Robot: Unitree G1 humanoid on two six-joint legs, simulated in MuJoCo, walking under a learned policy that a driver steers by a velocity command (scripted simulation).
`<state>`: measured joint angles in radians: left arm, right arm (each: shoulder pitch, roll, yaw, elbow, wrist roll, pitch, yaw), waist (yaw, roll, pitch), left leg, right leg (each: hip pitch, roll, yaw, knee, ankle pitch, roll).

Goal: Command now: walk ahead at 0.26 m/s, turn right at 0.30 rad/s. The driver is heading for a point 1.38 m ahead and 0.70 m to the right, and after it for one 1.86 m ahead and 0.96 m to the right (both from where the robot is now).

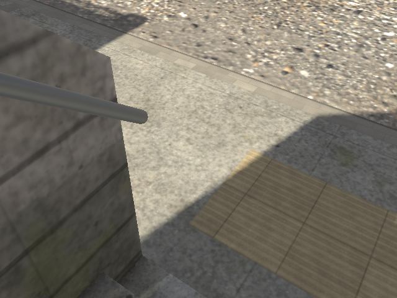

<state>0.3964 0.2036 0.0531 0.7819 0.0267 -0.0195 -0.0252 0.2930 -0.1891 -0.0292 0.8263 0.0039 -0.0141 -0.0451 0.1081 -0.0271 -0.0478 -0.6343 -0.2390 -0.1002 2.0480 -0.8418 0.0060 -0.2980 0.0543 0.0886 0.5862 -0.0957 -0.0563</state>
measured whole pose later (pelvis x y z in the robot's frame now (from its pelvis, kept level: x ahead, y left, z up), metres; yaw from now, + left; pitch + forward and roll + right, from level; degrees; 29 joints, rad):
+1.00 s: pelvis +0.10 +0.01 -0.04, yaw -51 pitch +0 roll +3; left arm 0.18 0.23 -0.03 0.59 -0.01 0.11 0.09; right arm 0.04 -0.24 -0.03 0.56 0.00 0.08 -0.03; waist 0.01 0.08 0.03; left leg -0.78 -0.10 -0.06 1.60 -0.13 -0.14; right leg -0.42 0.13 0.33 0.84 -0.39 -0.02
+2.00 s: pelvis +0.15 -0.03 -0.04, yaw -51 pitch +3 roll +0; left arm 0.22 0.23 0.02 0.78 -0.01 -0.09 -0.03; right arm 0.38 -0.24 -0.04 0.73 0.04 0.03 -0.04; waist -0.03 0.05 -0.05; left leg -0.39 -0.05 -0.14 1.05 -0.46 0.08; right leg -0.36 0.03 -0.05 0.76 -0.46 -0.05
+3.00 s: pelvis +0.56 -0.36 -0.51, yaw -2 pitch -1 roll -4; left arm 0.70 0.15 0.01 1.00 0.01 -0.10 0.04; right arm 0.13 -0.18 -0.03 0.60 0.02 -0.03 0.03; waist 0.09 0.08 -0.05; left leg -0.95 0.01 -0.24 1.10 0.44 0.07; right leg -0.05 0.04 -0.11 0.90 -0.83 -0.01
